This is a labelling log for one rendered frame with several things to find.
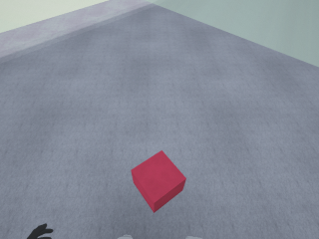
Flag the left robot hand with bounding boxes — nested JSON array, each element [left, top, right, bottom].
[[27, 223, 54, 239]]

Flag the carton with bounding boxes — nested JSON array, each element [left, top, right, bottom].
[[131, 150, 186, 213]]

